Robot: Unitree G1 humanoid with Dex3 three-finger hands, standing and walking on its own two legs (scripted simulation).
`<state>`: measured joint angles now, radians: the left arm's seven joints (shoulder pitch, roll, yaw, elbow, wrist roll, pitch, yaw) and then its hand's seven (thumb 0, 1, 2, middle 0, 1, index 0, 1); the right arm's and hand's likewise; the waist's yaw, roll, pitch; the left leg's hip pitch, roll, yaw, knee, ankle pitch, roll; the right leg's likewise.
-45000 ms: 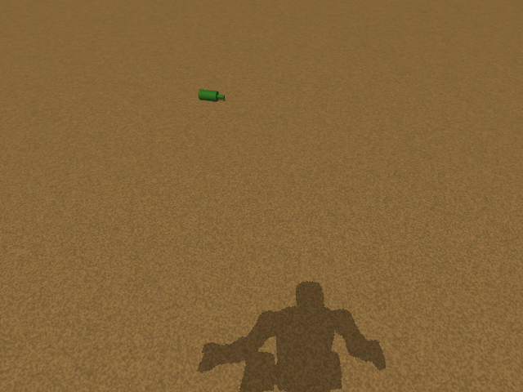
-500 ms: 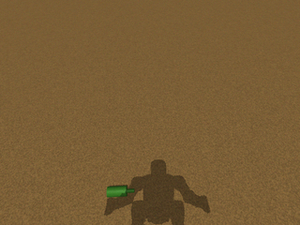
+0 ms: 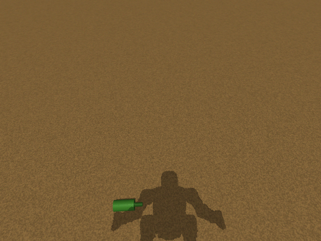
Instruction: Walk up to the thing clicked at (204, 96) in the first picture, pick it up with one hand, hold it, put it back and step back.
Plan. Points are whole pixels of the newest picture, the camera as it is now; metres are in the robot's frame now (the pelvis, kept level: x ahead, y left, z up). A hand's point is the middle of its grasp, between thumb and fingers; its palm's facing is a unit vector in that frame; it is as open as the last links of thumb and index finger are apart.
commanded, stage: stand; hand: left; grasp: from above
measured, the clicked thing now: (128, 205) +0.45 +0.23 -0.75
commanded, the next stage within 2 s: step back in 0.30 s
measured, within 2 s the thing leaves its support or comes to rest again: neither
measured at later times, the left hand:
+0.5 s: hand out of the picture +0.08 +0.27 -0.16, palm faces -0.01 -0.93 -0.38, open 7.4 cm
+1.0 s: hand out of the picture -0.06 +0.27 -0.17, palm faces -0.09 -0.92 -0.39, open 7.4 cm
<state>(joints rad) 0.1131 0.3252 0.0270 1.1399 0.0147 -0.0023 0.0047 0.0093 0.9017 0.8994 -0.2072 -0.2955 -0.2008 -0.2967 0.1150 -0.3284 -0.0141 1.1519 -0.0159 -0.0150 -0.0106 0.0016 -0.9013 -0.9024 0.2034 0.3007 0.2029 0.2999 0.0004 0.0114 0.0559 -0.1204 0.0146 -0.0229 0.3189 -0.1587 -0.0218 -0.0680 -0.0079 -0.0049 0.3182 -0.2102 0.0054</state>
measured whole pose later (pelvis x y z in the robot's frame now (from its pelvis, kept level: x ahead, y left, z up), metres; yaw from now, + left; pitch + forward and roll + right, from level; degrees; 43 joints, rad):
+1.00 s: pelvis -0.15 +0.01 -0.03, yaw -5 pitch -3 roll +0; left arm 0.20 0.35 0.07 0.90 0.04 0.05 -0.02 0.01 0.90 0.90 -0.21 -0.30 -0.20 -0.30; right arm 0.11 -0.38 -0.06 0.89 -0.02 0.06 -0.01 0.00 -0.90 -0.90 0.21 0.30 0.21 0.30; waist 0.01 0.03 0.17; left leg -0.51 -0.02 -0.07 0.84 -0.40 -0.01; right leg -0.26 0.03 0.03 0.68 -0.38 -0.03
